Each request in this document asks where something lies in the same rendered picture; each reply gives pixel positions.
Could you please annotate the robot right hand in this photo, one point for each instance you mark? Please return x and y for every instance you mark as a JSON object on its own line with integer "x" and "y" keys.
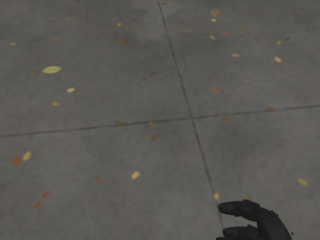
{"x": 269, "y": 225}

